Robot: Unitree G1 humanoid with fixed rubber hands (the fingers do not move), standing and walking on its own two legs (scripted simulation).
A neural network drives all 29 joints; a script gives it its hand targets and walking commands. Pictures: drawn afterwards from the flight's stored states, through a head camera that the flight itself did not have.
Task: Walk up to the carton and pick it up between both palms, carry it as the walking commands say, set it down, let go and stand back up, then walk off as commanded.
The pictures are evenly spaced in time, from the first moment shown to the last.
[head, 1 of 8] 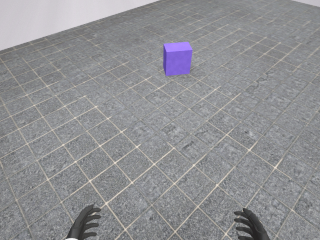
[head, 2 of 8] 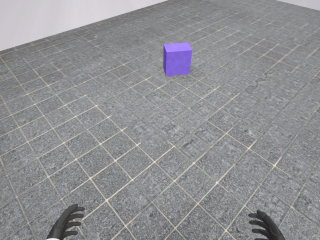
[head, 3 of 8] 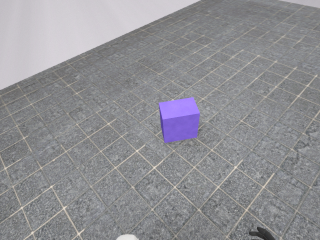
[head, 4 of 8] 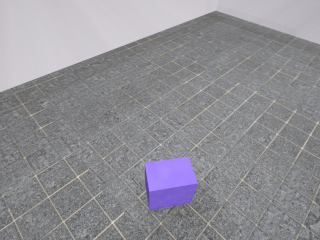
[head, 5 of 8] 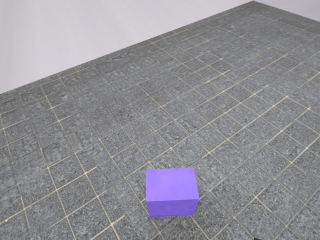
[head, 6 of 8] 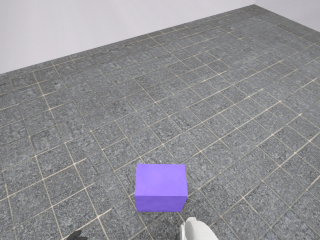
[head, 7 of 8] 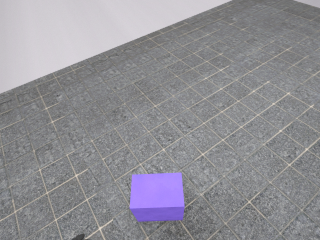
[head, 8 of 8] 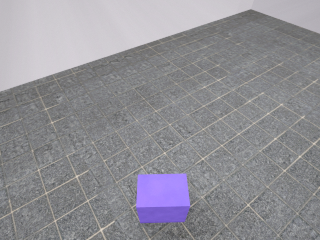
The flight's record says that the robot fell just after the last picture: no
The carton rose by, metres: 0.00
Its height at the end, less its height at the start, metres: +0.00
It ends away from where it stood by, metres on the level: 0.00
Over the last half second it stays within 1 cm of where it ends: yes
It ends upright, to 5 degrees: yes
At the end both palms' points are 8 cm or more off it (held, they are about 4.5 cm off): yes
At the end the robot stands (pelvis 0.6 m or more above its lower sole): yes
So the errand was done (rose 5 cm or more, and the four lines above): no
